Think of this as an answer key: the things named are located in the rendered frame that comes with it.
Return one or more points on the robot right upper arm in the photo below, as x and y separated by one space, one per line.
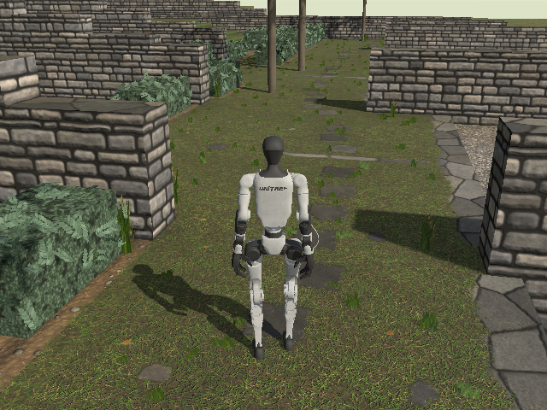
302 193

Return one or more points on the robot left upper arm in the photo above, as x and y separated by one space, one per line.
245 183

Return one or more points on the robot head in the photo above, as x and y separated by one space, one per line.
273 148

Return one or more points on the robot left hand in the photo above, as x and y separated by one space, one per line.
237 266

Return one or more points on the robot left forearm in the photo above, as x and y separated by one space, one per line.
239 235

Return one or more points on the robot right forearm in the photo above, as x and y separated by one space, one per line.
306 236

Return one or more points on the robot right hand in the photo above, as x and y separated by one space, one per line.
309 266

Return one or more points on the right robot thigh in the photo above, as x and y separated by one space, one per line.
293 249

